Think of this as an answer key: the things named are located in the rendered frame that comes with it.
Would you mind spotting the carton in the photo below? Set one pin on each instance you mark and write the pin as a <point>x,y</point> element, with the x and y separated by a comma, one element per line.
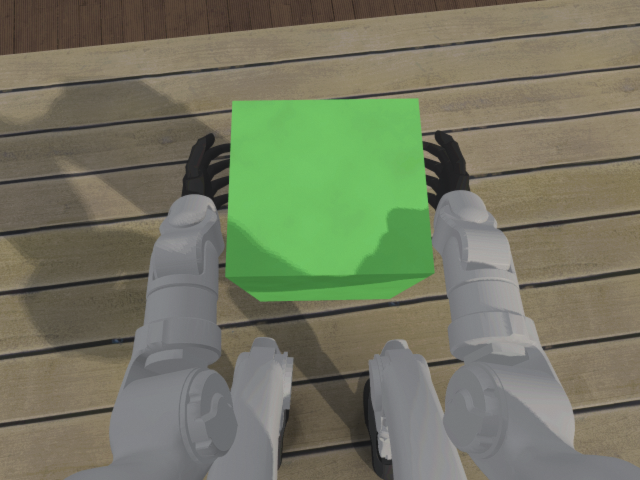
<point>327,199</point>

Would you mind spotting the right robot forearm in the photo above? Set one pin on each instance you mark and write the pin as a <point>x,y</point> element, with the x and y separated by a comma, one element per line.
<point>488,320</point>

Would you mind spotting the left robot upper arm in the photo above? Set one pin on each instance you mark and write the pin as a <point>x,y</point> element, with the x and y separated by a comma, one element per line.
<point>169,427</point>

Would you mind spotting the left robot hand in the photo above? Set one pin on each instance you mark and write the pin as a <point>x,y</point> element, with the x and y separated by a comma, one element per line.
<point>199,173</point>

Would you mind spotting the right robot foot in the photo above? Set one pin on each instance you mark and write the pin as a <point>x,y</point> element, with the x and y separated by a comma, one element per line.
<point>382,466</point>

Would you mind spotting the robot foot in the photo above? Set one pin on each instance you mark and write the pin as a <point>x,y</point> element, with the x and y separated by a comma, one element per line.
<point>280,442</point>
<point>382,466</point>

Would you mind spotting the left robot foot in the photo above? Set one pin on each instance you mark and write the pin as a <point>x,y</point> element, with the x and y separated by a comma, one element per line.
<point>280,442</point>

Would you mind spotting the right robot hand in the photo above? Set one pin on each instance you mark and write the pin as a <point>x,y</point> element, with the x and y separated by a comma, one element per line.
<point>451,171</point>

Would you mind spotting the right robot upper arm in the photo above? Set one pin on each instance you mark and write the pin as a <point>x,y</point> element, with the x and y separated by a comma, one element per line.
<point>517,424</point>

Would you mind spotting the left robot forearm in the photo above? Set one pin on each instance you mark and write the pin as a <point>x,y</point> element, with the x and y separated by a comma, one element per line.
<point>180,324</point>

